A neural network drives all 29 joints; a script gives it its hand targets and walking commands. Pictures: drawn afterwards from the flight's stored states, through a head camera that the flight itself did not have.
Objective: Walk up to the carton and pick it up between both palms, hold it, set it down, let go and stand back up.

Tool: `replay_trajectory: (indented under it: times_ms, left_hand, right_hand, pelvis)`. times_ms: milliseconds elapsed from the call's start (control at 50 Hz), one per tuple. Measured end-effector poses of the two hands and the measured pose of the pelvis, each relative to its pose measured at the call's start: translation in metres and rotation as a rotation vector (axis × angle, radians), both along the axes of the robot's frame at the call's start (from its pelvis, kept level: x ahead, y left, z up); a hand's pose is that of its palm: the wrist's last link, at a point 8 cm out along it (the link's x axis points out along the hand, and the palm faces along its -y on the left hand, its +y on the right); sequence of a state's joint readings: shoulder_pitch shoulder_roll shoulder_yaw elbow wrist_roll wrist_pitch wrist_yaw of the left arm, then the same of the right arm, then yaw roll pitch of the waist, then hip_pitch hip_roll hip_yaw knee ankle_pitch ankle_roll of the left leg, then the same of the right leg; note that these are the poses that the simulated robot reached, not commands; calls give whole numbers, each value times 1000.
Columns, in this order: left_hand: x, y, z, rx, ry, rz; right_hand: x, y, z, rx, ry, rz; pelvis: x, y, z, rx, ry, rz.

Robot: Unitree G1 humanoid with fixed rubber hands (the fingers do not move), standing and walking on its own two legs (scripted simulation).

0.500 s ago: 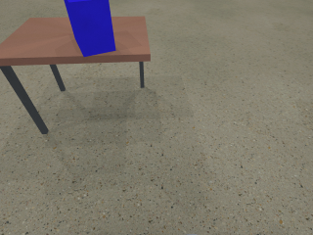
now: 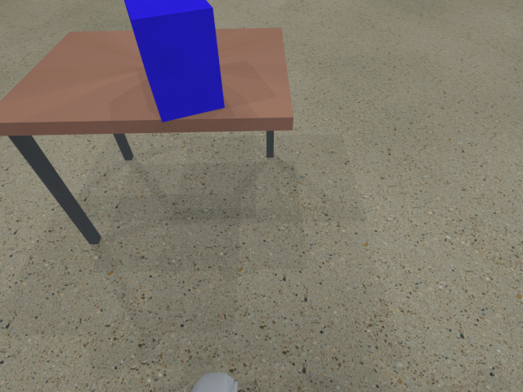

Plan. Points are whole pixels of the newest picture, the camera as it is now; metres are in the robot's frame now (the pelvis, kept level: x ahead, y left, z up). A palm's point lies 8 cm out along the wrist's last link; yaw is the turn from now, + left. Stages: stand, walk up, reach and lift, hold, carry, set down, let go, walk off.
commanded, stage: walk up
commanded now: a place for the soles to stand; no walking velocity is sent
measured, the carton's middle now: (174, 49) +1.00 +0.31 +0.07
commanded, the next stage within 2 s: none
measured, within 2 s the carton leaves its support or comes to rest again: neither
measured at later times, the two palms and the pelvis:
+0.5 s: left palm (72, 293) +0.31 +0.39 -0.09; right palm (354, 390) +0.17 -0.12 -0.12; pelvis +0.20 +0.13 +0.00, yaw +2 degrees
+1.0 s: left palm (64, 283) +0.34 +0.41 -0.10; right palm (327, 238) +0.46 -0.11 -0.12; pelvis +0.37 +0.15 +0.00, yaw +4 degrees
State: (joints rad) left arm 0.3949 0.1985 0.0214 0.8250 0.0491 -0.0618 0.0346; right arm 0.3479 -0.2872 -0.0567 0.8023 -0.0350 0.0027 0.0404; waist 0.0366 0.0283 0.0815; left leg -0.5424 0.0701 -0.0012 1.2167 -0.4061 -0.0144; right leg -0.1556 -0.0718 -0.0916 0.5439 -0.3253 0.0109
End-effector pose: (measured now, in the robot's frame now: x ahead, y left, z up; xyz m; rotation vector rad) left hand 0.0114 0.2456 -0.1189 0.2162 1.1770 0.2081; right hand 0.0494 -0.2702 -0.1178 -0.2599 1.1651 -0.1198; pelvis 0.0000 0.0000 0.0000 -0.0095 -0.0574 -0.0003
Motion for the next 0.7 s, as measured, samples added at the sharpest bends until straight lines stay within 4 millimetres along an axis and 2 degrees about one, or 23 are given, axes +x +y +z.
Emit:
replay_trajectory:
  times_ms: [60, 100, 140, 180, 220, 260, 360, 420, 520, 620, 700]
  left_hand:
    - [-2, 25, -5, 0, 74, 18]
    - [7, 44, -13, -1, 97, 25]
    - [22, 65, -24, -4, 105, 28]
    - [45, 87, -38, -6, 109, 21]
    - [73, 104, -47, -12, 104, 4]
    - [107, 115, -44, -20, 74, -7]
    - [198, 130, -6, -7, -49, -77]
    - [248, 137, 16, 9, -128, -119]
    - [312, 138, 28, 18, -194, -149]
    - [366, 117, 24, 3, -224, -182]
    - [393, 102, 17, 13, -243, -185]
  right_hand:
    - [71, 18, 12, 3, -131, 37]
    - [110, 38, 15, 9, -186, 67]
    - [139, 59, 13, 9, -210, 90]
    - [158, 80, 7, -1, -216, 92]
    - [165, 99, 0, -6, -204, 76]
    - [161, 113, -6, -1, -158, 36]
    - [139, 132, 0, 15, -27, -65]
    - [129, 140, 0, 24, 41, -93]
    - [125, 149, -5, 42, 142, -115]
    - [147, 147, -19, 66, 174, -136]
    - [185, 141, -34, 81, 169, -115]
  pelvis:
    - [24, 17, -2, -18, -1, 6]
    - [42, 30, -8, -32, 0, 13]
    - [63, 46, -16, -41, 2, 16]
    - [85, 64, -26, -27, 4, 21]
    - [102, 79, -32, 4, -8, 23]
    - [118, 92, -31, -5, -14, 23]
    - [156, 113, -6, -9, -5, 21]
    - [177, 122, 1, 2, 7, 27]
    - [212, 126, 3, 26, 19, 28]
    - [251, 123, -7, 37, 27, 10]
    - [283, 116, -17, -5, 20, 14]
